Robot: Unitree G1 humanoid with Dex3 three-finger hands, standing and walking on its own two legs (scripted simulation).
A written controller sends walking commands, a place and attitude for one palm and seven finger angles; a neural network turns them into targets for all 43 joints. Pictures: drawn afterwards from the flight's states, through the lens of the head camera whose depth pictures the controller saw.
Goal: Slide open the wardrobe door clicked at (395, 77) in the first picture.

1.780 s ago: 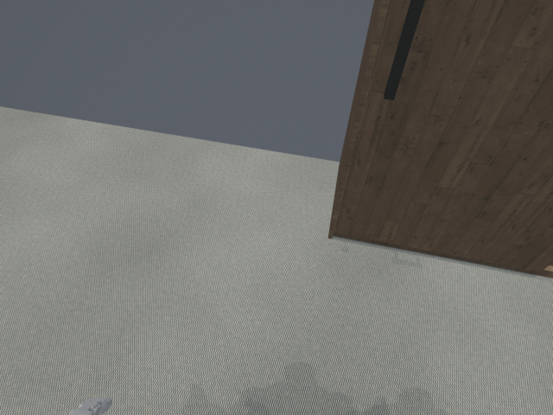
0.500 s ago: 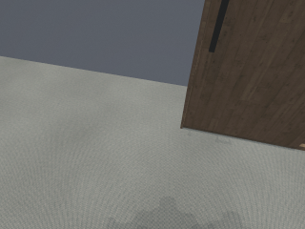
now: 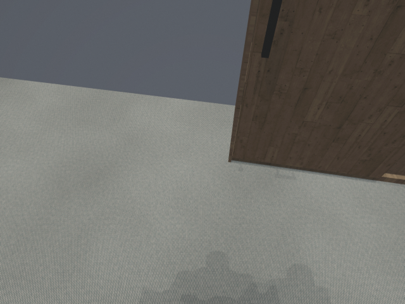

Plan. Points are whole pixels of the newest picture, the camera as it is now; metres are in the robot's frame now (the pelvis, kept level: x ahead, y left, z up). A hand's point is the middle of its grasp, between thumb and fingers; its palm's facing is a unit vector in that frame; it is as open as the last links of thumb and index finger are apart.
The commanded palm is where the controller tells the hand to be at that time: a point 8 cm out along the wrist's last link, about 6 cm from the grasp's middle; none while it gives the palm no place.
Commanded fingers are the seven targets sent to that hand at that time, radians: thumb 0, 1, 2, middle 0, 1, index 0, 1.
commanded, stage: walk to a spot facing it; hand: left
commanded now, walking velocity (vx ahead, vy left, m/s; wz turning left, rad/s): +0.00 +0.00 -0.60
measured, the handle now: (275, 7) +1.00 -0.17 +0.16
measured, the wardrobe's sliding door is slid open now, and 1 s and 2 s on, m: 0.00 0.00 0.00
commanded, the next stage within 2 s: turn to face it in 1.40 s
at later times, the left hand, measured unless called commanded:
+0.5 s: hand out of the picture +0.05 +0.17 -0.15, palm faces -0.17 -0.95 -0.26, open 7.4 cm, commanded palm none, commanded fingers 0.00 0.90 0.90 -0.20 -0.30 -0.20 -0.30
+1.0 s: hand (148, 280) +0.20 +0.15 -0.16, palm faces -0.51 -0.84 -0.19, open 7.4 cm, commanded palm none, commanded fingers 0.00 0.90 0.90 -0.20 -0.30 -0.20 -0.30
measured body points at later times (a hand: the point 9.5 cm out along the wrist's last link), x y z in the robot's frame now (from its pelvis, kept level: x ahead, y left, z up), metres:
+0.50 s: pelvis -0.03 -0.02 +0.00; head +0.01 -0.05 +0.45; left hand +0.06 +0.22 -0.13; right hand +0.02 -0.30 -0.14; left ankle -0.02 +0.15 -0.67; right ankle +0.00 -0.10 -0.74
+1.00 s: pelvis +0.02 +0.00 +0.00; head +0.04 +0.02 +0.45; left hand +0.22 +0.19 -0.15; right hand -0.14 -0.20 -0.12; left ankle -0.01 +0.14 -0.74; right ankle -0.02 -0.17 -0.64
